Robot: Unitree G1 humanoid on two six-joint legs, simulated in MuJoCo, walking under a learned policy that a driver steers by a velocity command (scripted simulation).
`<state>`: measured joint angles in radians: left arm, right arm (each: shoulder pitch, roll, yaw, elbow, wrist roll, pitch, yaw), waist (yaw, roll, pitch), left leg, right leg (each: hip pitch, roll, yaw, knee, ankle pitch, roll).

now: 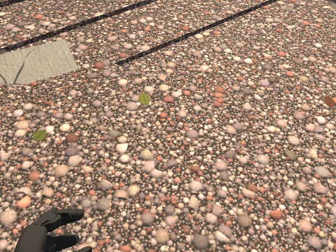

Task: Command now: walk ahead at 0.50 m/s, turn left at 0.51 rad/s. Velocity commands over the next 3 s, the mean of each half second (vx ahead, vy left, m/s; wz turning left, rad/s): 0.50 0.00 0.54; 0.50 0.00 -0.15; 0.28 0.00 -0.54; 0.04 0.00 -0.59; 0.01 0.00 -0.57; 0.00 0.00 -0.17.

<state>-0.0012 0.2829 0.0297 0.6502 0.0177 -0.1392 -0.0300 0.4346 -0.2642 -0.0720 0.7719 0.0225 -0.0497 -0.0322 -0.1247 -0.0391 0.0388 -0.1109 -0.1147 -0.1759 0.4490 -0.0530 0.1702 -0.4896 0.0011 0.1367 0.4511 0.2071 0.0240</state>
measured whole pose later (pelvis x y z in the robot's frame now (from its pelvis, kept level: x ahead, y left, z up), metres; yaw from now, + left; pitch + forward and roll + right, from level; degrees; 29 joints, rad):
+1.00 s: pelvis +0.49 +0.12 -0.04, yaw +9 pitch +1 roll +4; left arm 0.15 0.27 0.05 0.79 -0.02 -0.04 -0.06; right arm 0.32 -0.28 -0.08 0.79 0.00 -0.08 -0.02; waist -0.05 -0.05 0.02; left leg 0.04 -0.04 0.23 0.31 -0.37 0.02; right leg -0.61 -0.08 0.05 0.60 0.15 -0.01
